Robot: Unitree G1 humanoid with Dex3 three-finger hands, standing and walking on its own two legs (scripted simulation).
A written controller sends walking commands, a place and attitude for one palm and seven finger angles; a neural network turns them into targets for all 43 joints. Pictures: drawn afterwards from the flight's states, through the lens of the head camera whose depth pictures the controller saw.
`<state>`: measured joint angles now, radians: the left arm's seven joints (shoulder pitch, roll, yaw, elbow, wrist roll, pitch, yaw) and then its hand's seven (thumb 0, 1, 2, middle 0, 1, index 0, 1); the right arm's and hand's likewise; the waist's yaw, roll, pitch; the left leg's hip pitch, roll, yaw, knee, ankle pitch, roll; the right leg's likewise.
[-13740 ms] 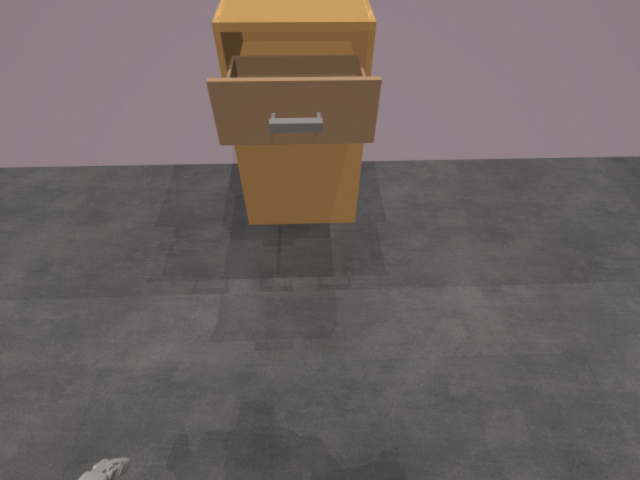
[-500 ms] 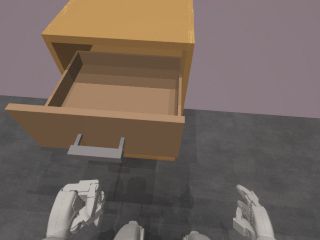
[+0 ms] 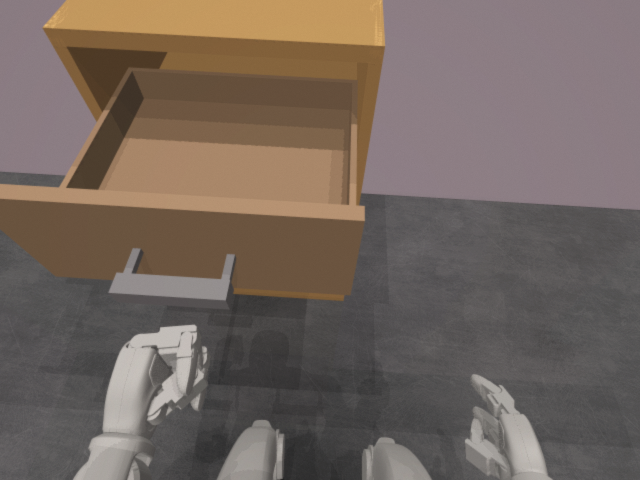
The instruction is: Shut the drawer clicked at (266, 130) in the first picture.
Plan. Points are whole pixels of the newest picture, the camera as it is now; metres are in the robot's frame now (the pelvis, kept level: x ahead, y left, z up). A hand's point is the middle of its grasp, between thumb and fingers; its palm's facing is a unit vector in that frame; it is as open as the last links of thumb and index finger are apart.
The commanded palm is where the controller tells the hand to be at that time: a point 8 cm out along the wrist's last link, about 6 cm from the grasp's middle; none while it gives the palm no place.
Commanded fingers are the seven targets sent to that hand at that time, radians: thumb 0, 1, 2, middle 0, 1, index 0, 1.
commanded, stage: bring the fist close to the handle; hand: left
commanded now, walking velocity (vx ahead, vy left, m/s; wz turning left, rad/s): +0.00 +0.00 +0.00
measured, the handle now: (178, 274) +0.35 +0.19 +0.05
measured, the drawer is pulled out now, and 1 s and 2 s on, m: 0.28 0.27 0.14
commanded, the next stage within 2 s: push the drawer shut in 0.30 s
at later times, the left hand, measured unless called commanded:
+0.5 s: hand (199, 379) +0.23 +0.14 +0.05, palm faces -0.04 -1.00 -0.04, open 3.3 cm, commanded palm +0.22 +0.19 +0.05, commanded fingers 0.00 0.90 0.90 -1.40 -1.60 -1.40 -1.60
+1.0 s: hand (209, 341) +0.27 +0.14 +0.04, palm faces -0.06 -1.00 -0.05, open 2.8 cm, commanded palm +0.27 +0.19 +0.05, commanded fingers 0.00 0.90 0.90 -1.40 -1.60 -1.40 -1.60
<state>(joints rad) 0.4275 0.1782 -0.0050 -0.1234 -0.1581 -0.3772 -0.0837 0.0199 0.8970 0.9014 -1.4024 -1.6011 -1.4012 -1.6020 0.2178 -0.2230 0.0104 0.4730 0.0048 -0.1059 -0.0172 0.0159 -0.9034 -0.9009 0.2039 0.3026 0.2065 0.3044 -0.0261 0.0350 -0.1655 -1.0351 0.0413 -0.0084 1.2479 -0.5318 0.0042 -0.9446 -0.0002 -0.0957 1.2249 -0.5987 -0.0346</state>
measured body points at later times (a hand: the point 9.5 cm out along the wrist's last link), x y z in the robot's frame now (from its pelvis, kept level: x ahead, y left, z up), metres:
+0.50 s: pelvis +0.00 +0.00 +0.00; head +0.08 +0.00 +0.44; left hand +0.22 +0.19 +0.05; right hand +0.19 -0.23 -0.08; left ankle +0.04 +0.12 -0.63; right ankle +0.00 -0.10 -0.63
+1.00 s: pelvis +0.00 +0.00 +0.00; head +0.09 +0.01 +0.44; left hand +0.27 +0.19 +0.05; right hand +0.17 -0.24 -0.09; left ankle +0.04 +0.12 -0.63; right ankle +0.00 -0.10 -0.63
